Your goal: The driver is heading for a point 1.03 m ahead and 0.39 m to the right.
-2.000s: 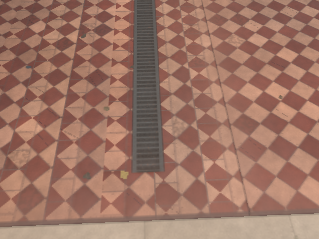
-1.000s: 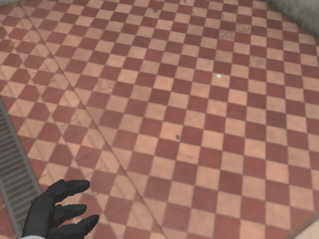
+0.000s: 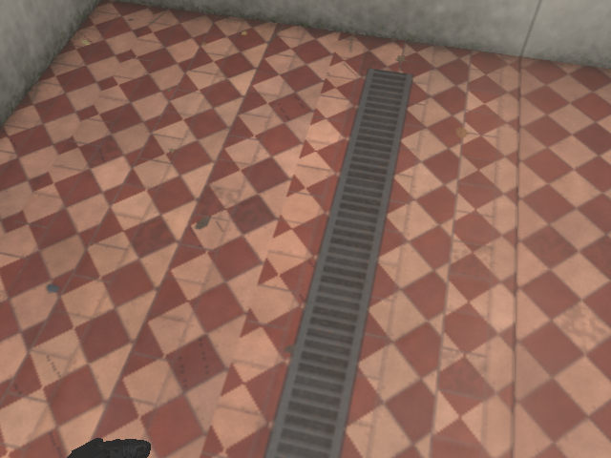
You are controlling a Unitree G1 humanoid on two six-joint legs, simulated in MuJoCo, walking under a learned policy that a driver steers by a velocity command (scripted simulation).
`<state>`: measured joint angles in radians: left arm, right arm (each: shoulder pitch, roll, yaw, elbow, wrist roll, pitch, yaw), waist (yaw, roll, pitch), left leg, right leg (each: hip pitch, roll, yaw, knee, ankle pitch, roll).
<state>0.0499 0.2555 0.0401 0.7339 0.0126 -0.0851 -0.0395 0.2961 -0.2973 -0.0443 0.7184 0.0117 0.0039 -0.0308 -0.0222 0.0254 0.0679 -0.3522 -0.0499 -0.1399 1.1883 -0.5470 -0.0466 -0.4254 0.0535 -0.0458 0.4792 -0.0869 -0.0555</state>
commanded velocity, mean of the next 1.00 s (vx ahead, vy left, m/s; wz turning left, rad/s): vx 0.60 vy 0.00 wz -0.09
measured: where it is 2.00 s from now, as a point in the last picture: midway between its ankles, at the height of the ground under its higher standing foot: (443, 170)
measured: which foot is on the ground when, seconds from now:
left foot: up 0.00-0.18, down 0.20-0.50, up 0.52-0.86, down 0.88-1.00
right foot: down 0.00-0.26, up 0.28-0.48, down 0.50-0.88, up 0.90-1.00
